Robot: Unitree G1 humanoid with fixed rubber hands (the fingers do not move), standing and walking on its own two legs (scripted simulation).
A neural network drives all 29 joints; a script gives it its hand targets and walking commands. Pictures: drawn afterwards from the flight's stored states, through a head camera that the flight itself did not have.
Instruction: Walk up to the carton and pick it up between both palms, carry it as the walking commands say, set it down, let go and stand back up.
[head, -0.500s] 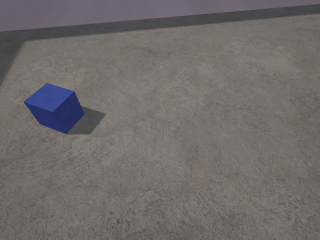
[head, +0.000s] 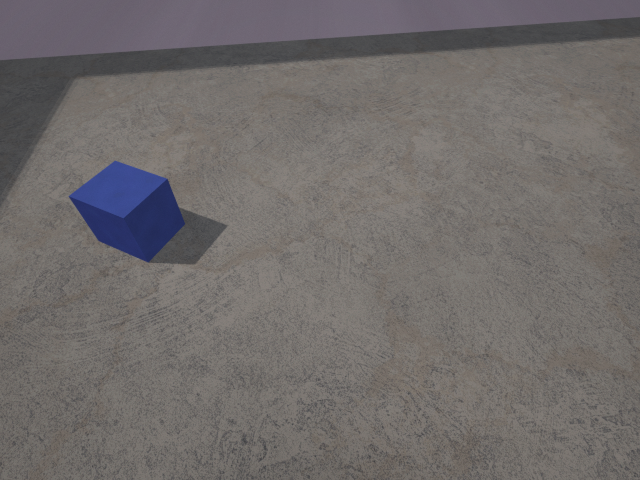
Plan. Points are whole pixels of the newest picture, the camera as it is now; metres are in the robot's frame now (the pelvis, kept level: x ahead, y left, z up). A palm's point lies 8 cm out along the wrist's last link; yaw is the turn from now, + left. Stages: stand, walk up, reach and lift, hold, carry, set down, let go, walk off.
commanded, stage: walk up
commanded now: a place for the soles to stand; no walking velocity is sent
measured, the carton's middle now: (131, 211) +1.15 +0.83 -0.64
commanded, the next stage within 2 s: none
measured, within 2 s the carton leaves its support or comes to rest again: neither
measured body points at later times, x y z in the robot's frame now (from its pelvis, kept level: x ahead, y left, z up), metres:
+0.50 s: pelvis +0.13 +0.12 -0.02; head +0.12 +0.13 +0.43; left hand +0.22 +0.38 -0.12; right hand +0.20 -0.12 -0.14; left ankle +0.12 +0.24 -0.74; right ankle +0.22 +0.02 -0.70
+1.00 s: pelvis +0.33 +0.21 -0.01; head +0.35 +0.22 +0.44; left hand +0.13 +0.39 -0.13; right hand +0.61 +0.13 -0.11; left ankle +0.38 +0.40 -0.71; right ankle +0.32 +0.05 -0.74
